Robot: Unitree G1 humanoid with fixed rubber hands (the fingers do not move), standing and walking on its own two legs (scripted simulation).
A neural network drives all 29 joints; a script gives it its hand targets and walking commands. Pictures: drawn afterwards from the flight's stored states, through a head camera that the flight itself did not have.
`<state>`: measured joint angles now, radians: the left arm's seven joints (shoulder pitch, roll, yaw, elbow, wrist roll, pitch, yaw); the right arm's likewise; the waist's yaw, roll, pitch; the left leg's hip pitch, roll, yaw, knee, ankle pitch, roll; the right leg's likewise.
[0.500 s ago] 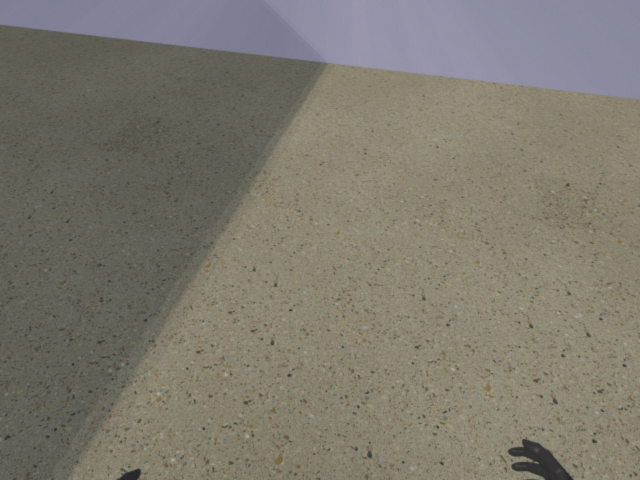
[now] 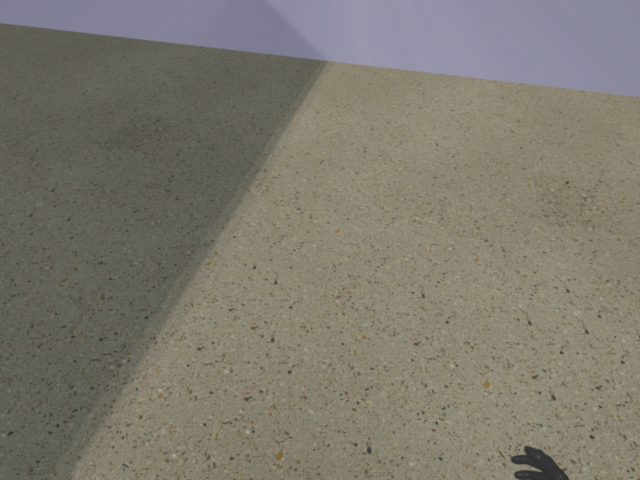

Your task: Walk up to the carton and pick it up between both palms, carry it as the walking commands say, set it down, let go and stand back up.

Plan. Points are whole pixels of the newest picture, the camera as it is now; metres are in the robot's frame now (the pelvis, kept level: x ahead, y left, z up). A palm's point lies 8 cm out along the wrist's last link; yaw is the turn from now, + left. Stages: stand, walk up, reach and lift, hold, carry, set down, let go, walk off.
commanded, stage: stand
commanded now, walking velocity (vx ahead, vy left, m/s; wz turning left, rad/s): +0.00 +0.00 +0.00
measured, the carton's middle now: out of the picture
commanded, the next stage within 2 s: walk up in 0.38 s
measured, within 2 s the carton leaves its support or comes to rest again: neither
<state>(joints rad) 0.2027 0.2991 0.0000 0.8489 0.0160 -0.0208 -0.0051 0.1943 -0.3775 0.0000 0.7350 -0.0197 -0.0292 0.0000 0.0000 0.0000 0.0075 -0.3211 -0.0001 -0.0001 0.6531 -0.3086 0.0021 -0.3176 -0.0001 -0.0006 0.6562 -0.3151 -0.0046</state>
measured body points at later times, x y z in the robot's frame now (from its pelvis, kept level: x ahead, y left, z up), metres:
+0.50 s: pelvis -0.01 +0.00 +0.01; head -0.01 +0.00 +0.46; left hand +0.09 +0.28 -0.12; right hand +0.13 -0.30 -0.09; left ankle +0.03 +0.12 -0.72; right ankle +0.02 -0.12 -0.72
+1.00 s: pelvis -0.04 +0.02 +0.01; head -0.03 +0.05 +0.46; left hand +0.02 +0.31 -0.12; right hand +0.10 -0.22 -0.10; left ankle +0.00 +0.12 -0.72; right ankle -0.01 -0.14 -0.66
